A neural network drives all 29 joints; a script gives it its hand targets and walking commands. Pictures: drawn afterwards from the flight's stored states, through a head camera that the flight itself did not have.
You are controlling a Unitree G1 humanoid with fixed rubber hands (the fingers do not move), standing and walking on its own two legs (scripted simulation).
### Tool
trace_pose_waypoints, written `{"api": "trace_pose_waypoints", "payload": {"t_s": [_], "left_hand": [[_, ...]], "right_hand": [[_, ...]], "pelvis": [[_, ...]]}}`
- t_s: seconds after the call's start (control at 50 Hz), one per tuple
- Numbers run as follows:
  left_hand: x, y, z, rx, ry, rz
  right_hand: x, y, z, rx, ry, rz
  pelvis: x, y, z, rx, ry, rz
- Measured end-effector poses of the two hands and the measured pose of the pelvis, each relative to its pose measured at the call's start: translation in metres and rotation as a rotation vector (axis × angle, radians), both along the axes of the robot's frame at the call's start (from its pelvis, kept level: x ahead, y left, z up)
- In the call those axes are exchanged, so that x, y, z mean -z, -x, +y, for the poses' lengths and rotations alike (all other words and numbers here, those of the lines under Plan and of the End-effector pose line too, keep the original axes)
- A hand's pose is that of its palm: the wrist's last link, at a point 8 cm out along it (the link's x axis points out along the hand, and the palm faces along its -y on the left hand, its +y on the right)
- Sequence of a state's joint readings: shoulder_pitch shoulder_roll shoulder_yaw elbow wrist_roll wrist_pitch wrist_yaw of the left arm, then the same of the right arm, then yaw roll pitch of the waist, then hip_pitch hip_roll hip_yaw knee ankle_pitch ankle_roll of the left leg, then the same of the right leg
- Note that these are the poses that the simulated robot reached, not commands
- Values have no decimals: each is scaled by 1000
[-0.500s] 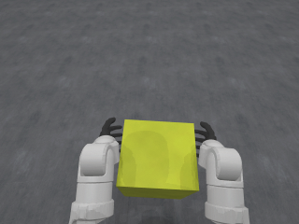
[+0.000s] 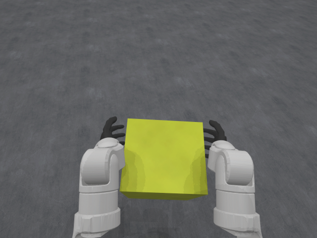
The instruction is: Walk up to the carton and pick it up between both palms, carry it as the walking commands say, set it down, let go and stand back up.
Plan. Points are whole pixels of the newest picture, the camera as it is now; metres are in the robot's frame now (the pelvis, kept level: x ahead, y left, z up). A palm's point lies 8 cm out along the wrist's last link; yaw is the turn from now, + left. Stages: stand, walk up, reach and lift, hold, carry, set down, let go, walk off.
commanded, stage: carry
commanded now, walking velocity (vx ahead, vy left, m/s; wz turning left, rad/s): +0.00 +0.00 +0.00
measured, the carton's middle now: (161, 164) +0.32 +0.01 +0.00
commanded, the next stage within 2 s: none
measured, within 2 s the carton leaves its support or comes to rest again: neither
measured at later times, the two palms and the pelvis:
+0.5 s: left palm (153, 176) +0.24 +0.03 +0.11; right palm (280, 180) +0.23 -0.22 +0.11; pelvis -0.06 -0.09 +0.01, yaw -3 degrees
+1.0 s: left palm (172, 182) +0.23 -0.01 +0.11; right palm (307, 201) +0.20 -0.27 +0.10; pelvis -0.08 -0.11 +0.02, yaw -4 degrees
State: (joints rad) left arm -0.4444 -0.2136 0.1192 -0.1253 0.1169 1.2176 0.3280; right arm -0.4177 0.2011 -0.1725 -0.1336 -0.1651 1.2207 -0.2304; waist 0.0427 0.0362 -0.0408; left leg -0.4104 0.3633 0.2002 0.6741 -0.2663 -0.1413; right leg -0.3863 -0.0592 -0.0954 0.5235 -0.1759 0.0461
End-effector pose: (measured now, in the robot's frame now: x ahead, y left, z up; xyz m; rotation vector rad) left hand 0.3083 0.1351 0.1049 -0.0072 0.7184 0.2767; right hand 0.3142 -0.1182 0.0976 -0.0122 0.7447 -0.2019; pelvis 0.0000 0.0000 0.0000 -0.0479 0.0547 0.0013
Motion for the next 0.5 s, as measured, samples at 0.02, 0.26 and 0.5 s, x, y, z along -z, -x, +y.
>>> {"api": "trace_pose_waypoints", "payload": {"t_s": [0.02,0.26,0.5], "left_hand": [[4,0,-15,29,-16,10],[14,25,-105,189,-14,56],[-6,71,-104,76,-8,36]], "right_hand": [[7,5,-15,23,-14,8],[8,65,-103,177,1,46],[-16,80,-104,37,36,27]], "pelvis": [[2,2,-8,5,-5,1],[-5,39,-60,49,-46,9],[-12,58,-89,47,-63,-30]]}}
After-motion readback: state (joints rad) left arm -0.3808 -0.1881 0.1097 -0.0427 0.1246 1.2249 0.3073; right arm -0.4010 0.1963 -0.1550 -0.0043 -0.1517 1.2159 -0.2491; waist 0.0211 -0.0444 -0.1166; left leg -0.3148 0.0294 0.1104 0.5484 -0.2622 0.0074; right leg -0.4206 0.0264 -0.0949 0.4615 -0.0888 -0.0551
